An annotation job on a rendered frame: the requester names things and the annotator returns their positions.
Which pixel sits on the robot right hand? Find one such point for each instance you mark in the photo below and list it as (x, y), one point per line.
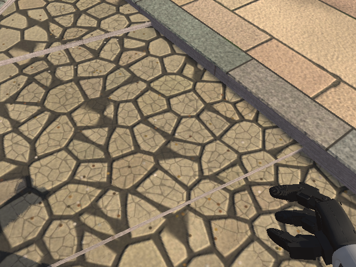
(329, 223)

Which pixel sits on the right robot forearm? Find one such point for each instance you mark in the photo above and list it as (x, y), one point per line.
(345, 256)

